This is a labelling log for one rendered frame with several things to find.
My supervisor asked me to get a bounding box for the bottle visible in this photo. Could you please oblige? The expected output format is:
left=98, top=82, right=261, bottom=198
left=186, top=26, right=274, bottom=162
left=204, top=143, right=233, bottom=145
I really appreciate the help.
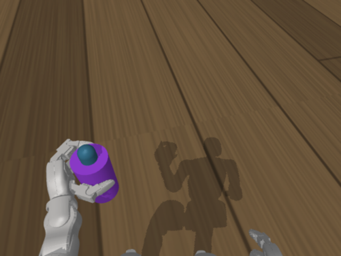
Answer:
left=70, top=143, right=119, bottom=203

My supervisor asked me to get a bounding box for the left robot arm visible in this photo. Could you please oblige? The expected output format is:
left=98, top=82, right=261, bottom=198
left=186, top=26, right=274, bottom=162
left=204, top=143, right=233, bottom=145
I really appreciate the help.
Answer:
left=39, top=195, right=82, bottom=256

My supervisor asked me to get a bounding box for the right robot hand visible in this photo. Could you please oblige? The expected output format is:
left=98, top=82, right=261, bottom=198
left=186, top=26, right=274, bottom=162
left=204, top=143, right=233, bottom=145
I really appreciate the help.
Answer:
left=249, top=229, right=283, bottom=256

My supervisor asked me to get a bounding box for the left robot hand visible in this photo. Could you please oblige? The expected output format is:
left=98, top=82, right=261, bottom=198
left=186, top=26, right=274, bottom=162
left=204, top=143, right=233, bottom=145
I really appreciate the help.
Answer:
left=46, top=139, right=115, bottom=203

